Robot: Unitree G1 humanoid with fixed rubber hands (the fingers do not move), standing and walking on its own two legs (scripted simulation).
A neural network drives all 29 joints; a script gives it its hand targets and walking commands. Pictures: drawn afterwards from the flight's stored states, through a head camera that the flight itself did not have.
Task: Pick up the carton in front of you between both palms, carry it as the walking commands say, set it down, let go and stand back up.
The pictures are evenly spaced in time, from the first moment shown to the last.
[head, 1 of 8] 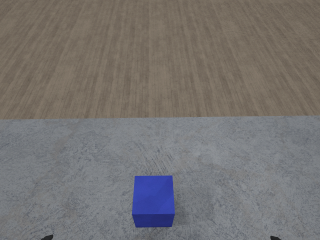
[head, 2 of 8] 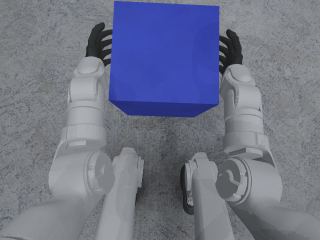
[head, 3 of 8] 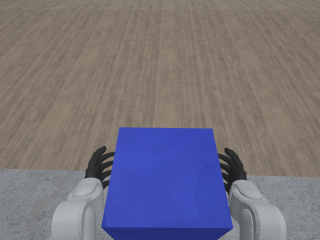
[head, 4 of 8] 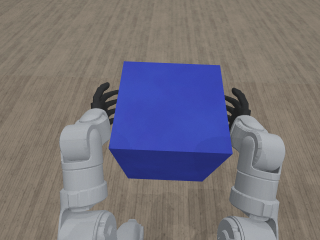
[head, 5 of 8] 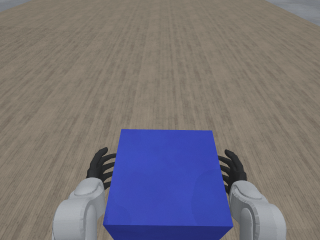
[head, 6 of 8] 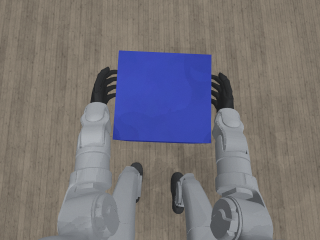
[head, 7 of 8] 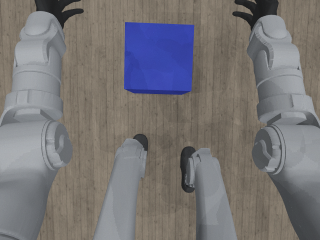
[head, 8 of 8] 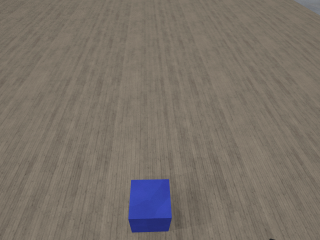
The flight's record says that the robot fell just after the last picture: no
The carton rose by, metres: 1.05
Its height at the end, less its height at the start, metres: +0.32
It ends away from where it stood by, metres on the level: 5.67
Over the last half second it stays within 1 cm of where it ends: yes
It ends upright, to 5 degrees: yes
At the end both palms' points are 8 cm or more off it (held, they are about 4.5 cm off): yes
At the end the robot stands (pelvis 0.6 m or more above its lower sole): yes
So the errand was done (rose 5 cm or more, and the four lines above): yes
